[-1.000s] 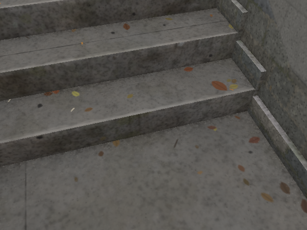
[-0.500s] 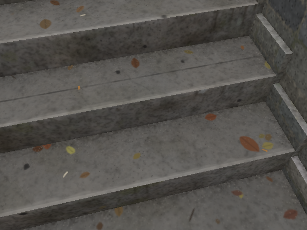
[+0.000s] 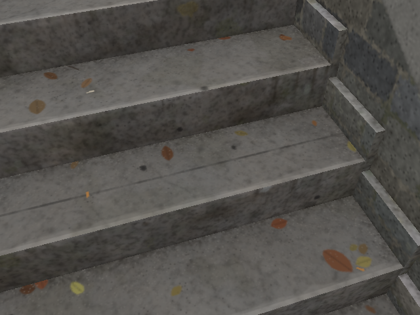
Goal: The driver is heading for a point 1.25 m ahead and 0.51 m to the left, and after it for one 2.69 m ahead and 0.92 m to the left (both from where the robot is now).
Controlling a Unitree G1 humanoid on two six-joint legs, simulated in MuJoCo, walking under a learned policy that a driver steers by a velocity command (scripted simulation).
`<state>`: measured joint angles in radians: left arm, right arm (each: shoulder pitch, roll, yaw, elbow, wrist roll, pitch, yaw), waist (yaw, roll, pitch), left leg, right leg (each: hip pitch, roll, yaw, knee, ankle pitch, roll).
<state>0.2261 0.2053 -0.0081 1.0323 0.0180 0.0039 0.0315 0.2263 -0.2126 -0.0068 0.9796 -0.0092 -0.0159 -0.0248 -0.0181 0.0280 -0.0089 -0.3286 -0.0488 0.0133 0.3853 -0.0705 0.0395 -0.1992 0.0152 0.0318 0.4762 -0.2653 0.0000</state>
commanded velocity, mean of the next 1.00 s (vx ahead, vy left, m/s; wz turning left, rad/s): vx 0.01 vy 0.00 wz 0.04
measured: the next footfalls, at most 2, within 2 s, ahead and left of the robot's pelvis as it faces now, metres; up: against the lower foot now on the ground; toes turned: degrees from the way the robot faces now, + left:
right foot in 1.80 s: +0.22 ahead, -0.03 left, +0.00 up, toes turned +46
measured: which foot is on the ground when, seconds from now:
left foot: down 0.00-1.00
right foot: down 0.00-1.00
